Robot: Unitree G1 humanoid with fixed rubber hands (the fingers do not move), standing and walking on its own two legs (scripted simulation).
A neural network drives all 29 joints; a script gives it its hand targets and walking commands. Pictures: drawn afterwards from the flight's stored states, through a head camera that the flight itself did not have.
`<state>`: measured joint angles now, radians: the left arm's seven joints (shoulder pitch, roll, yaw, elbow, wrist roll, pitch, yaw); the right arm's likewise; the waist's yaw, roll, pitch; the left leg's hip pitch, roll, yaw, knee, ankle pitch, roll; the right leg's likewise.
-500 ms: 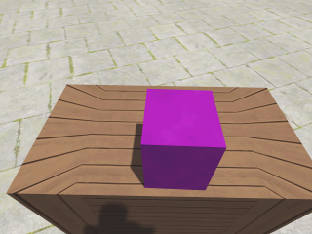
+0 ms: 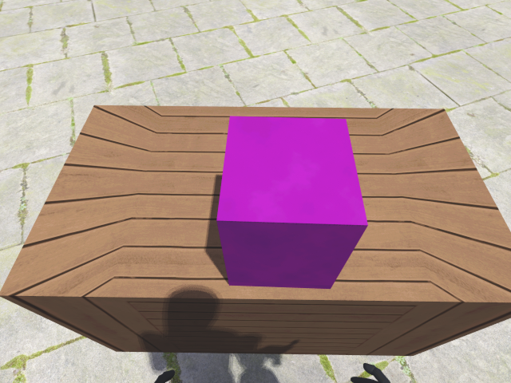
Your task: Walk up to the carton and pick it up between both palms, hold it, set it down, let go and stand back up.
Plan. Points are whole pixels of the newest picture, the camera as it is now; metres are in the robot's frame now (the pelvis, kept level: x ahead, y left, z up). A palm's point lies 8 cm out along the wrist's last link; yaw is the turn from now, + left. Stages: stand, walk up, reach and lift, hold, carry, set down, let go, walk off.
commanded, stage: reach and lift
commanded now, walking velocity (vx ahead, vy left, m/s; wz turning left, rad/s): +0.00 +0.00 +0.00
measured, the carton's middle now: (283, 208) +0.43 -0.02 -0.02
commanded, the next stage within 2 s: none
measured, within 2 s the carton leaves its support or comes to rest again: neither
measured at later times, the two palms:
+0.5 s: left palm out of the picture +0.11 +0.19 -0.10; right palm out of the picture +0.13 -0.19 -0.09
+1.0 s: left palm out of the picture +0.15 +0.18 -0.07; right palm out of the picture +0.15 -0.20 -0.06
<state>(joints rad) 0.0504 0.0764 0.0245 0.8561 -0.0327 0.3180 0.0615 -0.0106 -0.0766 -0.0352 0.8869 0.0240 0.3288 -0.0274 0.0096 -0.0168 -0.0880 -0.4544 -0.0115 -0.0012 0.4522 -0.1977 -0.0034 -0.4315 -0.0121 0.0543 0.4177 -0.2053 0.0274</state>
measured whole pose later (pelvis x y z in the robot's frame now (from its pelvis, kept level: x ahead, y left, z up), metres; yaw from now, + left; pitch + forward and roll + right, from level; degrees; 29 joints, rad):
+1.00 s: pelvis -0.04 -0.01 -0.01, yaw +1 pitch -2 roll +0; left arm 0.10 0.12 -0.02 0.62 -0.05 0.04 0.05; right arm 0.10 -0.10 0.03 0.60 0.07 0.06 -0.09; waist -0.01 -0.02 -0.05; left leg -0.27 0.01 -0.01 0.52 -0.22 -0.01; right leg -0.26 0.00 0.03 0.53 -0.24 0.01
